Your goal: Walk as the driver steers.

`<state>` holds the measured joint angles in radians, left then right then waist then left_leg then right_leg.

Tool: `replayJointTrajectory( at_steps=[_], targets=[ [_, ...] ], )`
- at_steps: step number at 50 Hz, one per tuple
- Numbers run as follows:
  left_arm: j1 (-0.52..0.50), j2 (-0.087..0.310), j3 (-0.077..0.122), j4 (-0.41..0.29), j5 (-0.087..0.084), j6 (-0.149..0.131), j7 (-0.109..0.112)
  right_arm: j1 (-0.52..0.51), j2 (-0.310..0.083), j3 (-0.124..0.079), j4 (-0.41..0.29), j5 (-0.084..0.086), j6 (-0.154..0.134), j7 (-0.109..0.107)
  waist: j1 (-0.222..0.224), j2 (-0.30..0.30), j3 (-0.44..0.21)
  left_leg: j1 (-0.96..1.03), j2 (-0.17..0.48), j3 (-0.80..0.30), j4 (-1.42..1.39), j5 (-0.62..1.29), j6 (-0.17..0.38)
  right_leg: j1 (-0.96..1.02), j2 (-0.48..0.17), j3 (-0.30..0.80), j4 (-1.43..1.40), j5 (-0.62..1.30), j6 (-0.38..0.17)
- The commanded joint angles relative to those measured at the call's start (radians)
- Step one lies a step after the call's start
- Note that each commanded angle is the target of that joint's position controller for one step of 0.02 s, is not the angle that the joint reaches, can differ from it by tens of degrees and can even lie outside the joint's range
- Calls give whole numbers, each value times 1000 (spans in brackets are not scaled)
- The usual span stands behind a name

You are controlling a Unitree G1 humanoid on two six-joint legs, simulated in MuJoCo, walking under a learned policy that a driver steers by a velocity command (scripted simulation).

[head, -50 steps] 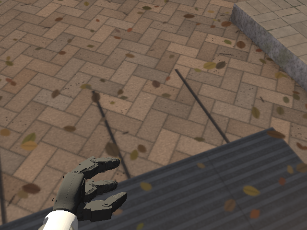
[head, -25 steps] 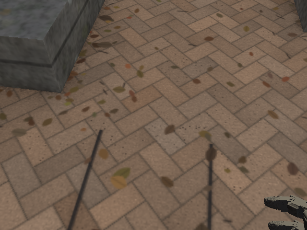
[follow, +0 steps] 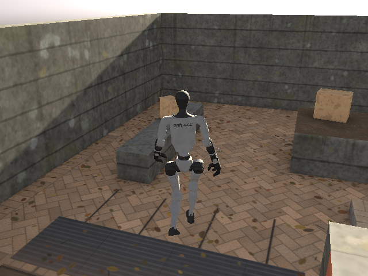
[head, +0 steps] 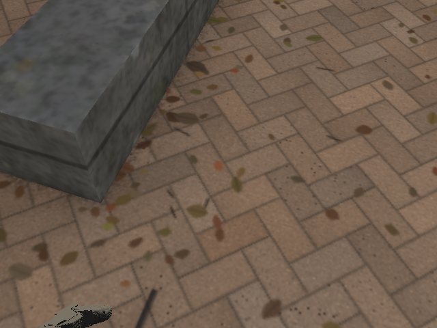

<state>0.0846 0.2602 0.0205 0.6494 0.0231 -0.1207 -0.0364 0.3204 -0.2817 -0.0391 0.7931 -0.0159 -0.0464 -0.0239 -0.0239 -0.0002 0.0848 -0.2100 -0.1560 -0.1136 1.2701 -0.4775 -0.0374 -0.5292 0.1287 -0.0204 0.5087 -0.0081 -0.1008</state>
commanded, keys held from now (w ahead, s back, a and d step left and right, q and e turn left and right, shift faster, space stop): e+shift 1.00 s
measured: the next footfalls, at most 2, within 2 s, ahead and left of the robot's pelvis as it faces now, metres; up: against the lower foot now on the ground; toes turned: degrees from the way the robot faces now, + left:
left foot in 0.48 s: +0.34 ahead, +0.08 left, +0.00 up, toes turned -38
right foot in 0.98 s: +0.11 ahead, -0.08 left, +0.00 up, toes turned -59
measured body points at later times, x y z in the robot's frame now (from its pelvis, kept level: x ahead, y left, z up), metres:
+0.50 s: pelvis +0.18 +0.03 +0.02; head +0.21 +0.02 +0.47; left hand +0.44 +0.23 -0.06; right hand +0.27 -0.31 -0.04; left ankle +0.31 +0.10 -0.71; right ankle +0.16 -0.07 -0.70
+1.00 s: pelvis +0.18 +0.02 +0.02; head +0.19 -0.03 +0.46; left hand +0.51 +0.03 -0.05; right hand +0.03 -0.28 -0.09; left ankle +0.30 +0.10 -0.70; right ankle +0.09 -0.05 -0.71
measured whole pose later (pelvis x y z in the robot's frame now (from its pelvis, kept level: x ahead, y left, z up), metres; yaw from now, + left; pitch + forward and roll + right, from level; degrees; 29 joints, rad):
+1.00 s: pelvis +0.18 +0.02 +0.02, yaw -56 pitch +2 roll +2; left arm 0.17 0.30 0.08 0.55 -0.02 0.09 0.00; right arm 0.13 -0.32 -0.10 0.71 0.00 0.01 -0.02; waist -0.01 0.01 0.05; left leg -0.34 0.16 0.24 0.66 -0.35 -0.05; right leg -0.34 -0.05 -0.03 0.63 -0.32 -0.02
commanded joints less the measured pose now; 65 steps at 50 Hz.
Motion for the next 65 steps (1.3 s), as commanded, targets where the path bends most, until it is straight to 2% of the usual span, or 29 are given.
replayJointTrajectory(
  at_steps=[1,2,4,8,11,15,19,22,23,24,25,26,27,28,30,32,36,41,47,48,49,50,51,52,54,56,60,64,65],
  targets=[
    [98,148,56,-90,-15,37,23,-45,-155,-19,-176,8,-28,16,57,69,-347,-506,85,-85,320,58,-24,677,-385,662,-152,211,-247],
    [77,133,45,-101,-33,46,27,-109,-146,-20,-197,-14,-17,7,33,145,-258,-493,97,-56,254,71,-10,501,-326,599,-194,156,-216],
    [77,151,53,-94,-28,53,25,-86,-103,-13,-217,-22,3,3,-25,63,-156,-442,115,-52,111,79,-4,295,-239,533,-226,191,-186],
    [128,187,72,-65,-38,76,48,-153,-58,-2,-236,-18,6,-31,-22,-2,-230,-392,89,-16,-188,143,-42,235,-165,445,-159,480,-132],
    [135,212,87,-75,-61,121,83,-234,-70,-6,-248,4,21,-36,-4,-62,-294,-403,73,-56,-303,268,-56,300,-144,489,-132,260,-49],
    [163,191,94,-96,-56,162,106,-358,-75,-14,-262,14,12,-28,50,-132,-227,-437,63,-94,-444,302,-46,358,-129,579,-137,-46,-9],
    [175,178,106,-119,-47,173,106,-413,-84,-24,-258,15,-23,-10,76,-167,-200,-376,55,-112,-600,275,-27,434,-141,657,-81,38,-34],
    [119,170,108,-152,-56,176,95,-339,-101,-43,-217,24,-38,5,40,-173,-194,-169,68,-96,-827,322,-1,379,-105,689,-27,49,-15],
    [120,149,101,-157,-61,179,88,-300,-101,-49,-196,27,-38,7,27,-114,-205,-29,122,-94,-944,452,26,308,-55,650,49,-162,11],
    [201,86,82,-145,-55,182,81,-302,-126,-54,-201,15,-26,3,72,46,-264,173,304,-220,-912,610,115,159,25,532,230,-562,51],
    [228,109,84,-161,-56,176,75,-287,-160,-57,-227,-16,-5,-2,83,205,-258,237,486,-385,-873,873,245,-24,118,353,418,-737,97],
    [228,213,108,-173,-50,162,61,-244,-147,-66,-215,-29,0,-3,75,280,-288,186,597,-510,-912,795,340,-87,29,293,620,-678,149],
    [210,270,124,-143,-55,165,58,-289,-99,-57,-234,-18,4,-9,63,196,-224,131,521,-404,-918,657,316,-105,-30,257,693,-576,177],
    [207,264,126,-120,-56,177,62,-321,-70,-48,-241,-8,16,-17,64,131,-179,86,436,-284,-914,518,259,-121,-53,232,744,-492,187],
    [222,207,108,-115,-48,194,66,-337,-82,-40,-248,0,33,-30,62,85,-127,-6,376,-160,-940,495,233,-134,-73,154,863,-402,199],
    [185,161,89,-139,-53,190,66,-303,-91,-40,-232,-10,42,-39,45,107,-121,1,348,-68,-964,520,239,-161,-115,84,840,-344,209],
    [106,139,78,-170,-53,180,66,-231,-116,-52,-200,-16,51,-45,-4,137,-167,135,402,-15,-975,537,277,-208,-198,63,707,-318,236],
    [82,113,69,-171,-42,179,50,-241,-158,-75,-177,-4,50,-30,-2,148,-185,107,454,84,-980,491,271,-72,-237,21,501,-312,204],
    [119,122,89,-151,-47,206,20,-238,-183,-96,-147,38,37,1,40,152,-192,88,500,196,-868,490,183,179,-192,-67,124,-289,102],
    [168,133,102,-129,-48,210,24,-220,-160,-94,-134,45,37,4,60,124,-198,38,475,239,-784,444,130,282,-158,-71,21,-232,68],
    [253,198,129,-100,-47,207,37,-167,-116,-85,-112,37,40,12,79,-16,-182,-117,399,309,-593,315,52,444,-181,44,-96,-60,11],
    [284,356,162,-119,-45,198,55,-171,-61,-67,-168,-15,42,18,33,-380,-148,-510,249,362,-231,-185,-54,619,-448,458,-70,407,-129],
    [242,338,152,-159,2,162,44,-301,-88,-71,-219,-21,33,5,102,-315,-251,-597,177,115,-68,-200,-55,535,-511,610,-134,302,-271],
    [210,298,140,-153,9,137,36,-351,-126,-81,-227,4,33,-4,100,-209,-219,-609,188,64,-28,-104,-25,514,-460,522,-167,166,-232],
    [110,234,120,-154,-37,131,51,-313,-135,-88,-200,4,30,-22,35,-125,-171,-601,207,29,-84,70,2,455,-376,425,-158,68,-130],
    [55,209,104,-172,-38,141,67,-275,-131,-89,-187,-6,27,-19,-2,-136,-196,-506,174,34,-101,160,-9,377,-323,378,-139,137,-107],
    [92,218,108,-158,-40,145,83,-289,-85,-70,-183,8,24,-9,14,-121,-215,-465,113,16,-287,208,-33,391,-276,415,-106,131,-96],
    [80,236,117,-166,-42,157,86,-318,-82,-64,-186,14,21,3,27,-159,-204,-386,75,-11,-456,193,-37,358,-253,505,-78,59,-89],
    [92,234,116,-164,-47,158,84,-307,-89,-64,-182,19,16,10,34,-156,-229,-351,73,-13,-497,194,-31,347,-246,534,-104,-127,-92]
  ],
)
Velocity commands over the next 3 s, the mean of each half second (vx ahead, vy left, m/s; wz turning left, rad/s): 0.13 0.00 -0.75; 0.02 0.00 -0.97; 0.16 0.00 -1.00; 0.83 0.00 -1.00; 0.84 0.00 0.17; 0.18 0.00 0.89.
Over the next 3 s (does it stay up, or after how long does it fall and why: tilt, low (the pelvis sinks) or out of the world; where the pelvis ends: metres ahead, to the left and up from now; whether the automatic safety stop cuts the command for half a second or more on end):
stays up -0.15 -0.99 0.03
